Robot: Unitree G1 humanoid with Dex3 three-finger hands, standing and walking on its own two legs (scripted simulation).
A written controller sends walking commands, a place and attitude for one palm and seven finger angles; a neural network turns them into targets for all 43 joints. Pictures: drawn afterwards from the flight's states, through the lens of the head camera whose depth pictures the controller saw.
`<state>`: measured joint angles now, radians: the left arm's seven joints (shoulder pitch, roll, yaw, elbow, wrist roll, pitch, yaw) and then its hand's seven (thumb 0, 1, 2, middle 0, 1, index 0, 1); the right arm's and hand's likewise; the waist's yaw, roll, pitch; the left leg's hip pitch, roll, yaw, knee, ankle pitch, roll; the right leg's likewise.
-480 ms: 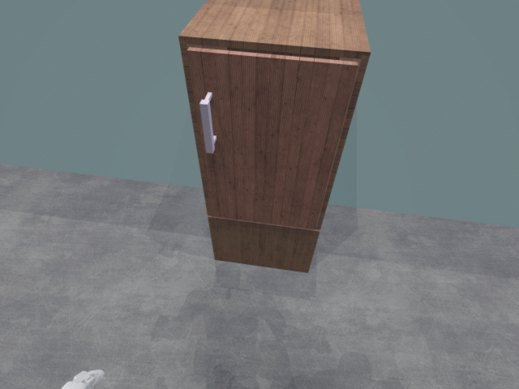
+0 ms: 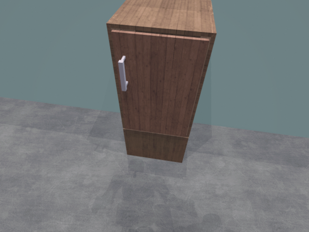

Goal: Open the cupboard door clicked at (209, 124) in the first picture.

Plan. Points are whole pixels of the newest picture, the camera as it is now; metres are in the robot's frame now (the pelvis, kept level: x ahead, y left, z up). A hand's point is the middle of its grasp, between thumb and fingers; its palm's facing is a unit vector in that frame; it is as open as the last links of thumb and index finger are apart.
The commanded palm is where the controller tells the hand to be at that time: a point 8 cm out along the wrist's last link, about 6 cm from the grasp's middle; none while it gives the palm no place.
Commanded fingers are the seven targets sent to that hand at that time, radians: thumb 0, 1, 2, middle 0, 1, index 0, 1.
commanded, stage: stand and wait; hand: left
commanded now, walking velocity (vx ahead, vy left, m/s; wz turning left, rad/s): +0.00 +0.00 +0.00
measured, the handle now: (124, 73) +0.73 +0.18 +0.00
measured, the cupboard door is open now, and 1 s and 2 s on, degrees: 0 0 0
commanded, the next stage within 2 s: look at it before walking up in 0.40 s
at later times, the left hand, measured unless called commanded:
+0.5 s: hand out of the picture +0.07 +0.23 -0.15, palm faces -0.03 -0.95 -0.32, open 7.4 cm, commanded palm none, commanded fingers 0.00 0.90 0.90 -0.20 -0.30 -0.20 -0.30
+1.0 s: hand out of the picture +0.08 +0.23 -0.15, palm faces -0.02 -0.95 -0.33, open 7.4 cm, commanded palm none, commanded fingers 0.00 0.90 0.90 -0.20 -0.30 -0.20 -0.30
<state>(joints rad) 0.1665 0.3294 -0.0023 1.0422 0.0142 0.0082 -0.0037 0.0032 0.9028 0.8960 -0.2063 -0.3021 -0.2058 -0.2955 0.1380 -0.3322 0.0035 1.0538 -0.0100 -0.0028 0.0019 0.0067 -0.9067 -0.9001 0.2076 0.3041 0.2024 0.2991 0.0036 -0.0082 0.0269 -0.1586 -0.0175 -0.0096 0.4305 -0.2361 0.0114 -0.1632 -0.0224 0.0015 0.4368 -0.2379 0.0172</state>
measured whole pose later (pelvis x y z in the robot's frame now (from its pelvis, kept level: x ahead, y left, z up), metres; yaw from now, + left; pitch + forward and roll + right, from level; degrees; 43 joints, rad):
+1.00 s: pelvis +0.01 -0.01 +0.00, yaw +0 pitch -2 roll +0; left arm 0.14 0.33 0.00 1.08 0.01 0.00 0.00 0.00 0.90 0.90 -0.21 -0.30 -0.21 -0.30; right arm 0.13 -0.33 0.01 1.11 -0.01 -0.01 0.00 0.01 -0.91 -0.90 0.21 0.30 0.20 0.30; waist 0.00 0.00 0.03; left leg -0.12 0.00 -0.01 0.36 -0.21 0.00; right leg -0.13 -0.01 0.00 0.37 -0.22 0.00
